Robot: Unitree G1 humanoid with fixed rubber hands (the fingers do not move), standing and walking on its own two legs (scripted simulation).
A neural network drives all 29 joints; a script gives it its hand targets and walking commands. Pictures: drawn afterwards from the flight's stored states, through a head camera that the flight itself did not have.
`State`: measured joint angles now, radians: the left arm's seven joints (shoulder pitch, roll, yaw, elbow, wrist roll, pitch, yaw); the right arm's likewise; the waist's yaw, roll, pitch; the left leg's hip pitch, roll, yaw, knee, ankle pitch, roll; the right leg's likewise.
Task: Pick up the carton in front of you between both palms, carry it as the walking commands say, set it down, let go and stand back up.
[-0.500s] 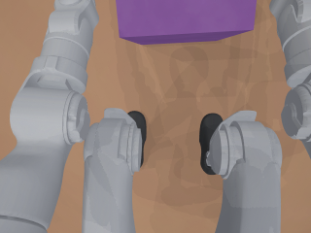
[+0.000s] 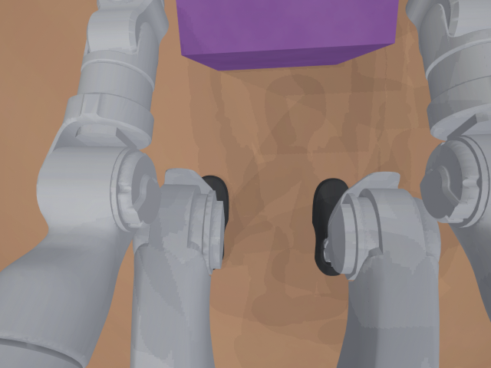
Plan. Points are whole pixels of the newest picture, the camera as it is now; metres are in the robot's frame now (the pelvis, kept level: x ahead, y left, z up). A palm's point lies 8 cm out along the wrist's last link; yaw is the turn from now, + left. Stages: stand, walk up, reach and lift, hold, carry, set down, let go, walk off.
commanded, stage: reach and lift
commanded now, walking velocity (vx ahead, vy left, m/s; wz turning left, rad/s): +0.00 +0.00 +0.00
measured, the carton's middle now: out of the picture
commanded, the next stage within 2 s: none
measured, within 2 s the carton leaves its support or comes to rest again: leaves its support in 0.06 s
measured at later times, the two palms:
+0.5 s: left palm out of the picture +0.50 +0.15 +0.03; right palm out of the picture +0.50 -0.15 +0.03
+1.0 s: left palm out of the picture +0.47 +0.15 +0.18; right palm out of the picture +0.46 -0.15 +0.17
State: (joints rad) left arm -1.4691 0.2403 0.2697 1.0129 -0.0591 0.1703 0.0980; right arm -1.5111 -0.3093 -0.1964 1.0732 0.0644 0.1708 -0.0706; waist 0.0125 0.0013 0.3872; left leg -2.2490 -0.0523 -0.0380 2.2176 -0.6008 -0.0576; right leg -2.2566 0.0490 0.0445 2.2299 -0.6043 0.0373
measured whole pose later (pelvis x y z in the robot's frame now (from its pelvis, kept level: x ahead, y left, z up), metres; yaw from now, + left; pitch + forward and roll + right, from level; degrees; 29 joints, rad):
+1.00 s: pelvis +0.02 +0.00 +0.22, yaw -1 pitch +37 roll +0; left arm -0.83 -0.06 0.44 0.64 0.19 0.37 0.06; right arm -0.84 0.03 -0.42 0.66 -0.21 0.38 -0.05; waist 0.01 0.00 -0.22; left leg -1.65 -0.10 -0.11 1.48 -0.49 -0.06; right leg -1.65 0.10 0.11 1.49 -0.48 0.06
